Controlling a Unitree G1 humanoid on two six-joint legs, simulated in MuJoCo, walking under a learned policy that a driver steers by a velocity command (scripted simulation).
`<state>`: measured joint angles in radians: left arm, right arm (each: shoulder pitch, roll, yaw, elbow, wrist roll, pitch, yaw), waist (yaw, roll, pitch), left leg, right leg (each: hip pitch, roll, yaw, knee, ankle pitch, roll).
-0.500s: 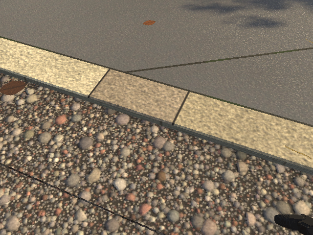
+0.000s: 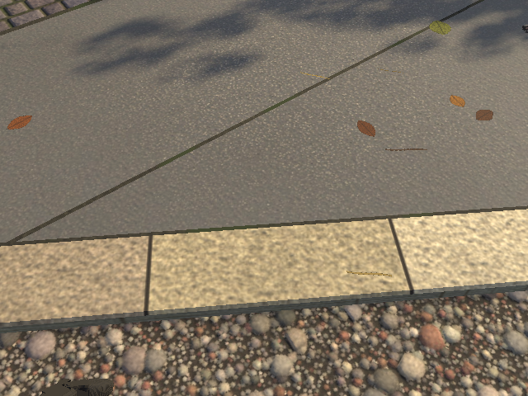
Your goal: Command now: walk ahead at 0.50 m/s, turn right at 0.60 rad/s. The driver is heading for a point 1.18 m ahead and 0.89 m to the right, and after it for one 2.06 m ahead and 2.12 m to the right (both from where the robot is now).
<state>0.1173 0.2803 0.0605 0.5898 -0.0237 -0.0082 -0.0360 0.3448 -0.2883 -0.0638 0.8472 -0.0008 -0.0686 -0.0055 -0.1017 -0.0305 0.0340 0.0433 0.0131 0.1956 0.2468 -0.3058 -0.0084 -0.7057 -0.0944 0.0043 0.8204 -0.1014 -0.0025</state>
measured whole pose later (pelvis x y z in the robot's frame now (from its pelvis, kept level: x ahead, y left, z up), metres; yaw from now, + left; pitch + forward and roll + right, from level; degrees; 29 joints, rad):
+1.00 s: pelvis +0.52 -0.09 +0.03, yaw -24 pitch +2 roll +0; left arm 0.04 0.22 0.02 0.62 -0.02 -0.06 -0.04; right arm 0.45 -0.27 -0.04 0.88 0.02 -0.05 0.00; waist -0.13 0.00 0.02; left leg 0.04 0.02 0.02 0.24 -0.32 -0.01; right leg -0.58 -0.03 -0.01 0.63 -0.17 0.02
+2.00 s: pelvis +0.84 -0.41 +0.04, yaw -55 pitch +0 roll +2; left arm 0.08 0.28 0.08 0.63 -0.03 -0.01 -0.05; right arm 0.33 -0.31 -0.08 0.82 0.01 -0.05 -0.02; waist -0.04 0.00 0.07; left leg -0.08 0.14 0.16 0.87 -0.51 -0.06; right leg -0.50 0.01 -0.06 0.68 -0.18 -0.11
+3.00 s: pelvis +1.08 -0.94 +0.06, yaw -59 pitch +2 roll +0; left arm 0.04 0.25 0.03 0.66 0.00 -0.11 -0.01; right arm 0.42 -0.30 -0.06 0.78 0.03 -0.04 -0.01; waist -0.08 0.03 0.00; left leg -0.22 -0.05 -0.15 0.80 -0.50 0.02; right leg -0.41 0.02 0.04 0.53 -0.15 -0.02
